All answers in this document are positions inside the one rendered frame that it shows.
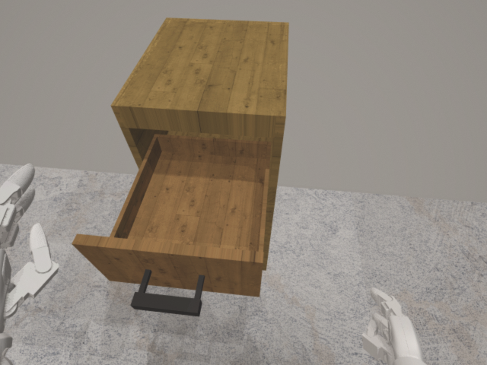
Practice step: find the robot left hand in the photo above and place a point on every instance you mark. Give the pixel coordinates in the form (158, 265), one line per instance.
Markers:
(16, 195)

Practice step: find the handle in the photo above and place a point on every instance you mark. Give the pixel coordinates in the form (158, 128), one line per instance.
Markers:
(167, 304)

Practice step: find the robot right hand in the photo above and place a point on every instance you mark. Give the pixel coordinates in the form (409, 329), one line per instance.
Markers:
(400, 338)

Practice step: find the cabinet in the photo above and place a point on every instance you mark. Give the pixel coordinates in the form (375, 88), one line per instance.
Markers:
(210, 79)

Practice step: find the drawer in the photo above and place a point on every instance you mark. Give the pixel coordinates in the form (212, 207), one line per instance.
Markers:
(197, 207)

